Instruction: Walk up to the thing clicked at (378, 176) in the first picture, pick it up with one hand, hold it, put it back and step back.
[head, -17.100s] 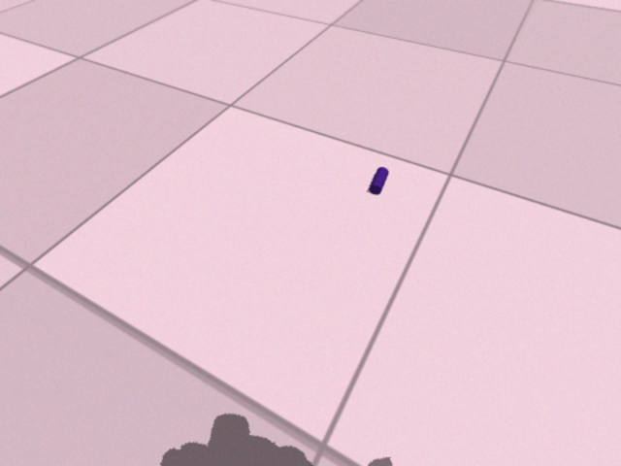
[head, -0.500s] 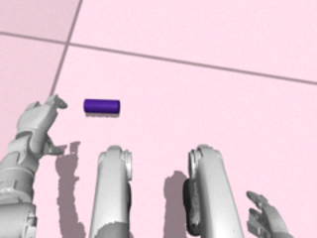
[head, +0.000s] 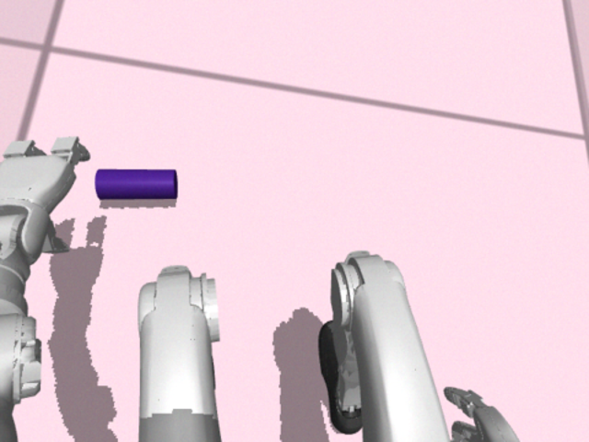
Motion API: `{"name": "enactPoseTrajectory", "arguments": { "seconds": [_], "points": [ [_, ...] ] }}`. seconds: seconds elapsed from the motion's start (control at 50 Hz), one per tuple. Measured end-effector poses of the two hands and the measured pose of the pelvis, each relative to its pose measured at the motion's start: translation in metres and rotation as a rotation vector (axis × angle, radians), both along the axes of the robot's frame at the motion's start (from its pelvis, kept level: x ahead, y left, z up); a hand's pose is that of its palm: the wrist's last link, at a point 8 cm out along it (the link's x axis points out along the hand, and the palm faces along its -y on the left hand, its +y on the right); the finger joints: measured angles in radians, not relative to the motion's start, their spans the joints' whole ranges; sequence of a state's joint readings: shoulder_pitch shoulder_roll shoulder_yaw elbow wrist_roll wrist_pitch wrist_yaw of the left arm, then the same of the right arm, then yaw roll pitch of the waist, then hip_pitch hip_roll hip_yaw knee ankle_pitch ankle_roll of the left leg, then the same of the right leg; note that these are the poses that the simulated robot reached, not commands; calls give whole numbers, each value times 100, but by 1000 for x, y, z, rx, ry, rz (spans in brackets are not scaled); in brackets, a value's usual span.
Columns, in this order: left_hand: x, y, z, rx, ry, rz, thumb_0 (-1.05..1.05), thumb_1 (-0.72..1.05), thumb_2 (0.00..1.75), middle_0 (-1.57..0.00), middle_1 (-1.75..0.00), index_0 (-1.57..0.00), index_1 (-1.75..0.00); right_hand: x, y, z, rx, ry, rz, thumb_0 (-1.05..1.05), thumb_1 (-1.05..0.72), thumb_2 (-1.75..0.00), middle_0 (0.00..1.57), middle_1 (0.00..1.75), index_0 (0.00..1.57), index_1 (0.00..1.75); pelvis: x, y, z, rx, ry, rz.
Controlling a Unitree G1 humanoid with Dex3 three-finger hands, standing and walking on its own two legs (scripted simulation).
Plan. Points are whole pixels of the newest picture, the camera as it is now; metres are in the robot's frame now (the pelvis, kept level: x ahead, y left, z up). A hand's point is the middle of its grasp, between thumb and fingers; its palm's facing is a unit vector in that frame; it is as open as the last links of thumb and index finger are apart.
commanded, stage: rise first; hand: left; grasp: from above
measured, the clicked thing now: (138, 184) +0.51 +0.26 -0.33
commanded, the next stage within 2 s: none
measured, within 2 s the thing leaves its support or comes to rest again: neither
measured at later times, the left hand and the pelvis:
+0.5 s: hand (70, 198) +0.44 +0.32 -0.19, palm faces -0.46 -0.04 -0.89, open 13.9 cm; pelvis +0.01 +0.00 -0.03, yaw -1 degrees
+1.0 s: hand (80, 192) +0.46 +0.31 -0.20, palm faces -0.46 -0.05 -0.89, open 13.8 cm; pelvis +0.01 +0.00 -0.03, yaw -2 degrees
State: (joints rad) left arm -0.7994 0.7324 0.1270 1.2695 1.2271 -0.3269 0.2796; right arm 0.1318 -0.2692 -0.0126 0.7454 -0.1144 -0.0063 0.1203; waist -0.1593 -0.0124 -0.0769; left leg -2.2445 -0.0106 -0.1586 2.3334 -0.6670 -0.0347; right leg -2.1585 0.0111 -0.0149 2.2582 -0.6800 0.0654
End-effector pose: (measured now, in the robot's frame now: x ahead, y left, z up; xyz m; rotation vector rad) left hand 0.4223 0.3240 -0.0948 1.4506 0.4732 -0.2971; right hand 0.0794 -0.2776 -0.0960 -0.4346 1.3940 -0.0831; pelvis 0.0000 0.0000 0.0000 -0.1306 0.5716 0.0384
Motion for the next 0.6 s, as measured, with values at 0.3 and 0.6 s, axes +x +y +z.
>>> {"name": "enactPoseTrajectory", "arguments": {
  "seconds": [0.3, 0.6],
  "points": [
    [18, -4, -22, 34, -7, -70, 0, -48, 98, -12, -91, -11, -92, 3, 5, -17, 3, 32, 18, 0, -90, -90, 20, 30, 20, 30, 5, 1, -17, -7, 6, -8],
    [29, -9, -39, 40, -20, -63, 0, -46, 95, -14, -92, -14, -92, -9, 1, -25, -5, 80, 20, 0, -91, -90, 20, 30, 20, 30, 9, -2, -27, -4, 15, -16]
  ]
}}
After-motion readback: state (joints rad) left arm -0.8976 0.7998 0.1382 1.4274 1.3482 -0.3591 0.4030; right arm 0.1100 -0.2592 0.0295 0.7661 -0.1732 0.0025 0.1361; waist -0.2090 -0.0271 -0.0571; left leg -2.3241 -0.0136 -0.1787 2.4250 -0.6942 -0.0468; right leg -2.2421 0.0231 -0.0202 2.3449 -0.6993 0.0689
